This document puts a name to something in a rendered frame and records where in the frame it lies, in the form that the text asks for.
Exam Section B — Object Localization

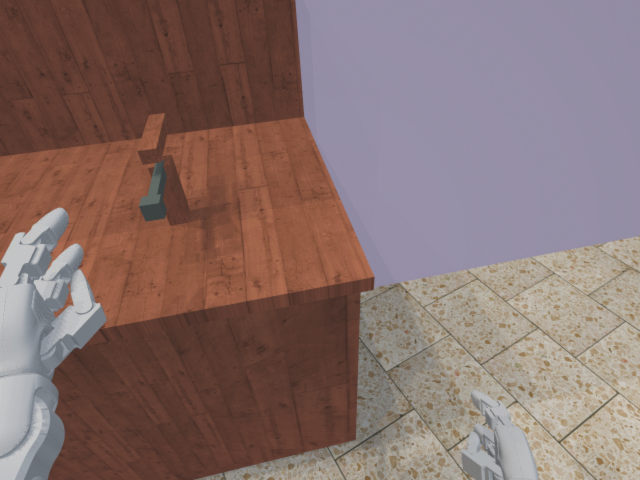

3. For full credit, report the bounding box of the robot right hand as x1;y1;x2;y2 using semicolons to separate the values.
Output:
461;390;539;480

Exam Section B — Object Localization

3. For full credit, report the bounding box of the tap lever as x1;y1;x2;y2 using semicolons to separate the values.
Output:
139;160;167;221

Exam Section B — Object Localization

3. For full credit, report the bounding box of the counter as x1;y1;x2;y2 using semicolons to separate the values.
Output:
0;0;375;480

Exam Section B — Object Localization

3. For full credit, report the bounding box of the left robot forearm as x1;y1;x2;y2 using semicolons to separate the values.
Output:
0;373;65;480

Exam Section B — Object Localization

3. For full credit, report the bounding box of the robot left hand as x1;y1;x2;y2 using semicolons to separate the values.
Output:
0;208;107;381

